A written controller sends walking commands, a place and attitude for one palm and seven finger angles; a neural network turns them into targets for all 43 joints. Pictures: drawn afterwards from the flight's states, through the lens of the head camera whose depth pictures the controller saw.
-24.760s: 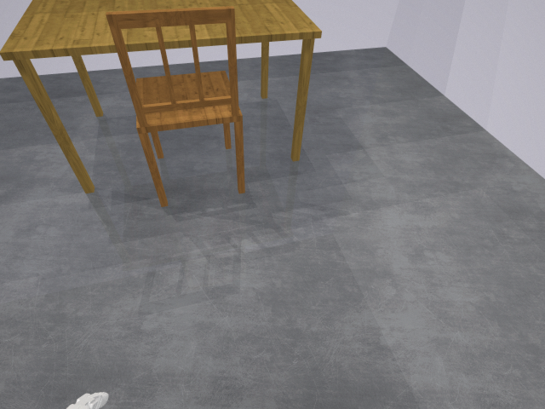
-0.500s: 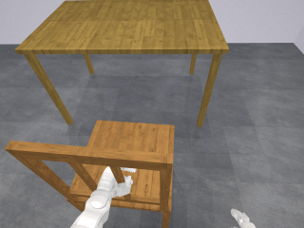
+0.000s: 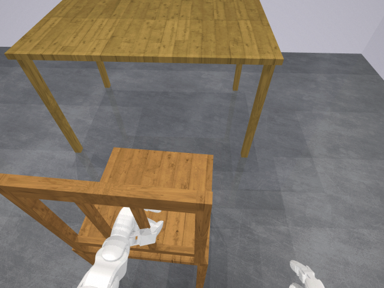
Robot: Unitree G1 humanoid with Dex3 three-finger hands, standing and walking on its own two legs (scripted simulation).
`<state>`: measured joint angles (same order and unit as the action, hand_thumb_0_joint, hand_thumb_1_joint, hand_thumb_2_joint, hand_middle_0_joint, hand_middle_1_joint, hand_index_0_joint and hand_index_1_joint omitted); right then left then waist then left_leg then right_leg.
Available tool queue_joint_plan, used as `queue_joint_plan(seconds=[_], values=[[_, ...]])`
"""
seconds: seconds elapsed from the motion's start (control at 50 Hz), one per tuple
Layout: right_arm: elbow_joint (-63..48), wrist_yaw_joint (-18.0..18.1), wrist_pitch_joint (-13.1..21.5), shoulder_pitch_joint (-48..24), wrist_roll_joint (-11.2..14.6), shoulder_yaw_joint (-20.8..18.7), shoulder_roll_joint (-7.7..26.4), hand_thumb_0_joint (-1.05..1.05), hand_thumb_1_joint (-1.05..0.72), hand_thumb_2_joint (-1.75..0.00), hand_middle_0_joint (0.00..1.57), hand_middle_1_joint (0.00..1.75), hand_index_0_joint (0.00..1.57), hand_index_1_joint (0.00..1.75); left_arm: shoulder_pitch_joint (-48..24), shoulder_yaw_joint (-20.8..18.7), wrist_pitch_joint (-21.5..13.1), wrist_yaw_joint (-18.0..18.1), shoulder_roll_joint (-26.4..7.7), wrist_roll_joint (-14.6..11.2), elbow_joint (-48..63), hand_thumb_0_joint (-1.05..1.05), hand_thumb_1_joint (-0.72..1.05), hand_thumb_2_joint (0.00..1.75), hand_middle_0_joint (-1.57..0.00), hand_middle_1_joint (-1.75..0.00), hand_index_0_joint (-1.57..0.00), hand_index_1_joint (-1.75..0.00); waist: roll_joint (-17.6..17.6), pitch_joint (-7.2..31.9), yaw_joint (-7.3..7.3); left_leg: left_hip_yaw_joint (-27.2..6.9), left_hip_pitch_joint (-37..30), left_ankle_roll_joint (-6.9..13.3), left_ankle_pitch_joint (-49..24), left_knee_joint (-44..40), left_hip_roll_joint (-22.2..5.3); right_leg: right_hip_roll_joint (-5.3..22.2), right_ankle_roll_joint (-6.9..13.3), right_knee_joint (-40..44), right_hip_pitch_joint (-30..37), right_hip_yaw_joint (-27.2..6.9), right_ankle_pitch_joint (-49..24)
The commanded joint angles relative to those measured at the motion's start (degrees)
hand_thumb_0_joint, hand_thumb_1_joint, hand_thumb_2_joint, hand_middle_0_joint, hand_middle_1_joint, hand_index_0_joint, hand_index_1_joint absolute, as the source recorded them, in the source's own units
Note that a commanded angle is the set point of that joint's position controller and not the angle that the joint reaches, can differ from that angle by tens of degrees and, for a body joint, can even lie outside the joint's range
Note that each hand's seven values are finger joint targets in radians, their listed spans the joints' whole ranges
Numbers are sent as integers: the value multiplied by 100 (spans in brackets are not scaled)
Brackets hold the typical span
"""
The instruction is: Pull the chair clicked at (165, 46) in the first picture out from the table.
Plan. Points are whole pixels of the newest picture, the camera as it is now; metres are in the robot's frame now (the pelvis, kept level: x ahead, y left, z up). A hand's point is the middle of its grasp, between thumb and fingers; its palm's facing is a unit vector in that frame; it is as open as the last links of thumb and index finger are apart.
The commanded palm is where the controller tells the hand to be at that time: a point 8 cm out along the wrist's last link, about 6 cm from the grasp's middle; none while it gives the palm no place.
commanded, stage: open the thumb and straighten the fingers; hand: left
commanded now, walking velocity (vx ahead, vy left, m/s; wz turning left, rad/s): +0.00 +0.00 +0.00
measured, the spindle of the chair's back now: (100, 224) +0.28 +0.22 -0.07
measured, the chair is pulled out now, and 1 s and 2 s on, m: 0.56 0.56 0.56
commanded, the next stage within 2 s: draw the fingers out of the gap in 0.56 s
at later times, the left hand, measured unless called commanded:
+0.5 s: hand (137, 227) +0.27 +0.13 -0.06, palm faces -0.10 -0.98 -0.15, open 16.7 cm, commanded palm +0.25 +0.17 -0.03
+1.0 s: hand (133, 258) +0.20 +0.13 -0.06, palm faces -0.10 -0.99 -0.13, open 17.5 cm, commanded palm +0.19 +0.18 -0.04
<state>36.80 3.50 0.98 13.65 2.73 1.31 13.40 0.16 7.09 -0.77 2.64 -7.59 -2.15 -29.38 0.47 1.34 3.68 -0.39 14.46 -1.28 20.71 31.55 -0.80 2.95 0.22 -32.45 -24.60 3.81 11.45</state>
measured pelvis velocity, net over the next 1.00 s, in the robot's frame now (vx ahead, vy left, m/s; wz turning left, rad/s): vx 0.03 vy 0.02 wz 0.03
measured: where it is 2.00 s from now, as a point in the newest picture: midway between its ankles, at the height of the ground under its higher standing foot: outside the picture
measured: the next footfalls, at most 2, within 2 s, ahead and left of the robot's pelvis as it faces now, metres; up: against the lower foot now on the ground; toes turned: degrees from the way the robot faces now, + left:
none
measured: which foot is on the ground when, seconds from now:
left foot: down 0.00-1.00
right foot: down 0.00-1.00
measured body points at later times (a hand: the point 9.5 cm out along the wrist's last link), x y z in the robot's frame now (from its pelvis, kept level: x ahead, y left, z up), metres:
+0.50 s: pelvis +0.01 +0.01 -0.02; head +0.05 -0.01 +0.43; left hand +0.27 +0.18 -0.04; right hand +0.17 -0.23 -0.11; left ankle -0.05 +0.14 -0.73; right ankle +0.06 -0.12 -0.73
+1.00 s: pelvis +0.03 +0.02 -0.04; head +0.07 +0.01 +0.41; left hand +0.21 +0.18 -0.05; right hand +0.20 -0.22 -0.11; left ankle -0.05 +0.14 -0.73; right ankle +0.06 -0.12 -0.73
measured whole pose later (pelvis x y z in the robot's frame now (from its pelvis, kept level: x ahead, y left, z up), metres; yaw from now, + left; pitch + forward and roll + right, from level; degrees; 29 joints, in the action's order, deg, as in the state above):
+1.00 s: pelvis +0.03 +0.02 -0.04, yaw +2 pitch +12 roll -1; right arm 26.9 4.6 7.3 15.7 1.6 1.1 13.5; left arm 29.3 9.1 11.8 0.8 -9.3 0.4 8.7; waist 2.8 9.0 2.7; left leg -2.2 30.3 -0.1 32.1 50.3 0.0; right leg 4.6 -1.3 -49.2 -39.2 4.9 21.8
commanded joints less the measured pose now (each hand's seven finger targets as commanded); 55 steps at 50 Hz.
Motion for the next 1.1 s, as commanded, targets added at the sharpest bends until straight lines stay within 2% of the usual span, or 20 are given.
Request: queue_joint_plan(seconds=[0.0, 0.02, 0.04, 0.1, 0.22, 0.3, 0.32, 0.4, 0.48, 0.52, 0.58, 0.62, 0.64, 0.66, 0.72, 0.8, 0.84, 0.98, 1.0, 1.08], values=[[-969, -46, 510, -417, 1, -262, 678, 0, -90, -90, 20, 30, 20, 30, -987, -178, -202, -27, -294, 2, 1495, 0, -31, 32, -50, -145, -50, -145, 106, 1228, -128, 197, 1083, 216, -708, -269, 47, 118, 80, 98, 1180, -146, -298], [-972, -49, 548, -369, 6, -271, 704, 0, -90, -90, 20, 30, 20, 30, -1037, -173, -127, -40, -299, -44, 1577, 0, -43, 26, -47, -138, -47, -138, 19, 1306, -66, 174, 1103, 208, -733, -227, 38, 109, 83, 83, 1181, -121, -373], [-944, -25, 553, -323, 8, -291, 778, 0, -90, -90, 20, 30, 20, 30, -1064, -670, -60, -26, -813, -57, 1492, 0, -55, 20, -45, -130, -45, -130, -148, 1332, -119, 195, 1277, 211, -605, -170, 43, 110, 46, 31, 1220, -191, -253], [-1094, -7, 639, -374, 13, -284, 769, 0, -90, -90, 20, 30, 20, 30, -827, -468, 122, -130, -498, -103, 1672, 0, -55, 20, -38, -109, -38, -109, -327, 1347, -137, 211, 1498, 212, -457, -84, 72, 105, 22, -81, 1130, -158, -72], [-1213, 36, 817, -301, 11, -304, 825, 0, -90, -90, 20, 30, 20, 30, -767, -230, 336, -280, -328, -141, 2191, 0, -55, 20, -22, -65, -22, -65, -399, 1395, -30, 160, 1569, 211, -585, 183, 60, 71, 25, -327, 810, -66, -189], [-1269, 59, 922, -217, -26, -293, 786, 0, -90, -90, 20, 30, 20, 30, -496, -155, 418, -199, -264, -43, 2543, 0, -55, 20, -13, -36, -13, -36, -292, 1572, -67, 127, 1513, 201, -846, 359, 68, 65, 19, -558, 682, 0, -411], [-1185, 104, 880, -149, -44, -303, 888, 0, -90, -90, 20, 30, 20, 30, -607, -936, 445, -134, -1101, -11, 2357, 0, -55, 20, -10, -29, -10, -29, -310, 1429, -116, 108, 1684, 194, -830, 388, 69, 62, 37, -571, 683, -34, -418], [-1308, 108, 888, -186, -54, -268, 788, 0, -90, -90, 20, 30, 20, 30, -273, -646, 524, -179, -748, 38, 2723, 0, -55, 20, 0, 0, 0, 0, -256, 1603, -136, 139, 1679, 197, -1012, 501, 98, 86, 40, -716, 784, -34, -680], [-1368, 80, 946, -202, -49, -262, 784, 0, -90, -90, 20, 30, 20, 30, 8, -167, 661, -311, -346, -10, 3068, 0, -55, 20, 0, 0, 0, 0, 3, 1662, -33, 91, 1468, 181, -1333, 666, 57, 89, 56, -812, 531, 73, -928], [-1409, 86, 979, -205, -54, -267, 805, 0, -90, -90, 20, 30, 20, 30, 127, -5, 775, -348, -201, -24, 3134, 0, -55, 20, 0, 0, 0, 0, -77, 1623, 24, 41, 1467, 185, -1414, 739, 46, 72, 61, -845, 425, 129, -995], [-1439, 105, 991, -155, -66, -275, 826, 0, -90, -90, 20, 30, 20, 30, 267, -62, 853, -316, -315, 3, 3315, 0, -55, 20, 0, 0, 0, 0, -324, 1656, 21, -13, 1535, 188, -1407, 807, 37, 62, 37, -938, 366, 180, -955], [-1473, 128, 999, -165, -93, -274, 833, 0, -90, -90, 20, 30, 20, 30, 319, -240, 878, -223, -518, 55, 3516, 0, -55, 20, 0, 0, 0, 0, -203, 1677, -30, -23, 1595, 182, -1486, 837, 64, 64, 68, -994, 393, 177, -1055], [-1406, 162, 940, -55, -112, -276, 878, 0, -90, -90, 20, 30, 20, 30, 370, -909, 878, -154, -1140, 102, 3275, 0, -55, 20, 0, 0, 0, 0, -358, 1676, -102, -22, 1778, 163, -1476, 867, 86, 60, 72, -1074, 460, 147, -1092], [-1482, 141, 915, -82, -122, -260, 810, 0, -90, -90, 20, 30, 20, 30, 744, -661, 881, -178, -832, 136, 3360, 0, -55, 20, 0, 0, 0, 0, -244, 1688, -168, 22, 1794, 160, -1529, 860, 106, 76, 87, -1093, 518, 129, -1161], [-1666, 100, 877, -135, -101, -273, 742, 0, -90, -90, 20, 30, 20, 30, 1349, -534, 881, -146, -717, 186, 3850, 0, -55, 20, 0, 0, 0, 0, 79, 1780, -229, 41, 1764, 128, -1732, 917, 98, 99, 140, -1163, 506, 131, -1253], [-1805, 80, 904, -144, -79, -291, 698, 0, -90, -90, 20, 30, 20, 30, 2055, -206, 904, -207, -516, 141, 4457, 0, -55, 20, 0, 0, 0, 0, 185, 1826, -149, 5, 1644, 135, -1952, 1067, 50, 95, 109, -1203, 381, 159, -1305], [-1856, 96, 927, -126, -79, -298, 693, 0, -90, -90, 20, 30, 20, 30, 2367, -15, 931, -233, -387, 147, 4640, 0, -55, 20, 0, 0, 0, 0, 3, 1732, -74, -49, 1689, 150, -1958, 1136, 41, 71, 94, -1234, 251, 201, -1269], [-2001, 163, 944, -103, -107, -302, 644, 0, -90, -90, 20, 30, 20, 30, 2932, 143, 920, -66, -378, 360, 5231, 0, -55, 20, 0, 0, 0, 0, -81, 1474, -49, -87, 1933, 161, -1573, 1286, 100, 41, 82, -1395, -163, 254, -828], [-1995, 182, 944, -75, -108, -299, 663, 0, -90, -90, 20, 30, 20, 30, 2883, 61, 893, -50, -512, 381, 5297, 0, -55, 20, 0, 0, 0, 0, -142, 1519, -38, -122, 1956, 157, -1529, 1305, 106, 28, 84, -1432, -182, 254, -768], [-2046, 225, 972, -98, -98, -293, 618, 0, -90, -90, 20, 30, 20, 30, 3317, 99, 834, -65, -493, 375, 5509, 0, -55, 20, 0, 0, 0, 0, 16, 1555, -85, -130, 1965, 152, -1491, 1390, 125, 33, 92, -1486, -260, 254, -623]])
